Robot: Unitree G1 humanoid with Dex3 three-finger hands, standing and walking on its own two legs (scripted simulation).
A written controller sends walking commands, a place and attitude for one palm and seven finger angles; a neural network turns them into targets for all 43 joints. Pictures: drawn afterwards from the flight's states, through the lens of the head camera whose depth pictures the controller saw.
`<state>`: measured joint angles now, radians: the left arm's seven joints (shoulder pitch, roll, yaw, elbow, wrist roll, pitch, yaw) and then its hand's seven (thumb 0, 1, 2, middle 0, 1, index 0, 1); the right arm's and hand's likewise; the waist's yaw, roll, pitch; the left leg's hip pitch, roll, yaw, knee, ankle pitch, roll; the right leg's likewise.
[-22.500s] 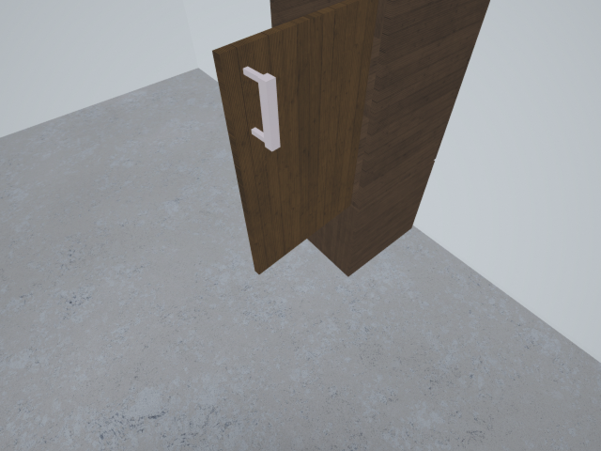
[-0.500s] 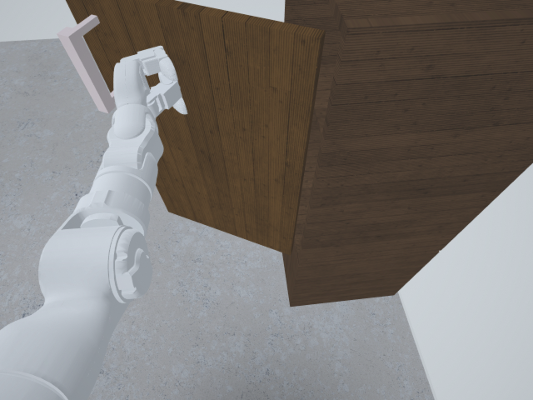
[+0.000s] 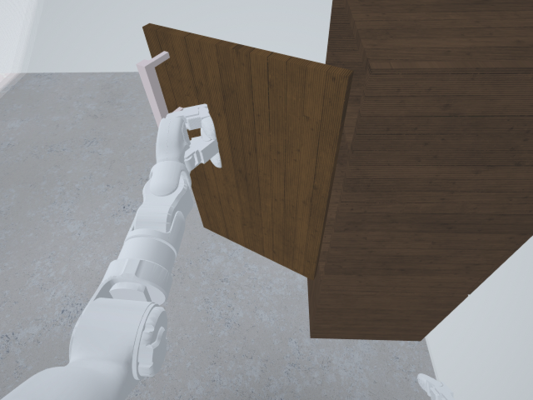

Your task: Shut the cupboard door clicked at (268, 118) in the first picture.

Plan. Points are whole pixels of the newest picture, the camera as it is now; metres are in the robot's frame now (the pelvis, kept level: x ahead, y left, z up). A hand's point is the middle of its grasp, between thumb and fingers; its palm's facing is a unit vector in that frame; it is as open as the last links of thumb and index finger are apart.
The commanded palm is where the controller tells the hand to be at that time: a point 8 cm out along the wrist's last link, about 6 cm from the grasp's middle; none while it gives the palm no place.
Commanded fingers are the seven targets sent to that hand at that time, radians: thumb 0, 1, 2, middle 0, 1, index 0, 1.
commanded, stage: pull the fist back off the door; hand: left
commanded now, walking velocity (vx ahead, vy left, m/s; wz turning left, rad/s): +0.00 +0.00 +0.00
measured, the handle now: (163, 92) +0.61 +0.20 +0.16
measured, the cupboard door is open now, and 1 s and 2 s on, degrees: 62 62 62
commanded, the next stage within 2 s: draw the hand back to the body in 0.02 s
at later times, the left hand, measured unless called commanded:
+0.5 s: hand (162, 176) +0.38 +0.15 +0.16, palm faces +0.07 -1.00 +0.00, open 3.1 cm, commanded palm +0.34 +0.19 +0.17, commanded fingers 0.00 0.90 0.90 -1.30 -1.50 -1.30 -1.50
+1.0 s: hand (62, 256) +0.25 +0.23 +0.17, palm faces +0.32 -0.91 -0.27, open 3.7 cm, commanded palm +0.21 +0.27 +0.18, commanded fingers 0.00 0.90 0.90 -0.64 -0.78 -0.64 -0.78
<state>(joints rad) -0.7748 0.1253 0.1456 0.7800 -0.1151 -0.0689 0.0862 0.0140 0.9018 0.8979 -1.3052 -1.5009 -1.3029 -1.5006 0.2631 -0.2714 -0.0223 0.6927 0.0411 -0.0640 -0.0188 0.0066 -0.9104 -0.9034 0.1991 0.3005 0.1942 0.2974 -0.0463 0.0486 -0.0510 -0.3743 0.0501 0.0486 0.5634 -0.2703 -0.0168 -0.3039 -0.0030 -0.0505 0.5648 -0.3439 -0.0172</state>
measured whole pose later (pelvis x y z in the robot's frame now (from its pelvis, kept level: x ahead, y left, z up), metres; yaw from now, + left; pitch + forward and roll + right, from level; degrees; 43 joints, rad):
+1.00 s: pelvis -0.01 +0.02 +0.01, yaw +0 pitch -5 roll +0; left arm 0.12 0.28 0.17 -0.16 -0.07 -0.03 0.08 0.01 0.90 0.90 -0.91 -1.06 -0.91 -1.06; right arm 0.15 -0.21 0.06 0.62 0.01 0.00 -0.07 0.01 -0.91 -0.90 0.20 0.30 0.20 0.30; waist 0.06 0.08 0.03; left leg -0.11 0.02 0.05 0.38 -0.19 0.00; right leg -0.03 -0.02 -0.05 0.36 -0.25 0.01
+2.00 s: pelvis +0.00 +0.03 +0.01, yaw +0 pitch +0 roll -1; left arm 0.49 0.37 0.37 -0.39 -0.07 -0.11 0.10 0.01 0.89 0.90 -0.21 -0.30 -0.21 -0.30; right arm 0.18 -0.24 0.00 0.60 0.01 0.02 -0.08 0.01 -0.91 -0.90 0.20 0.30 0.20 0.30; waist 0.04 0.08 0.00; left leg -0.22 0.03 0.06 0.47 -0.24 0.02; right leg -0.11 -0.02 -0.04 0.38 -0.26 0.02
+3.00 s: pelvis -0.12 +0.06 +0.00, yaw +1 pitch +1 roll -3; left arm 0.54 0.43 0.42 -0.53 -0.05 -0.26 0.14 0.01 0.89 0.90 -0.21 -0.30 -0.21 -0.30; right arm 0.18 -0.21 -0.01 0.62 0.00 -0.06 -0.08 0.01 -0.90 -0.90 0.20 0.30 0.20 0.30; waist 0.02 0.01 0.00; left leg -0.51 0.02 0.04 0.58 -0.19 0.01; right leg -0.29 0.06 0.08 0.54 -0.27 0.03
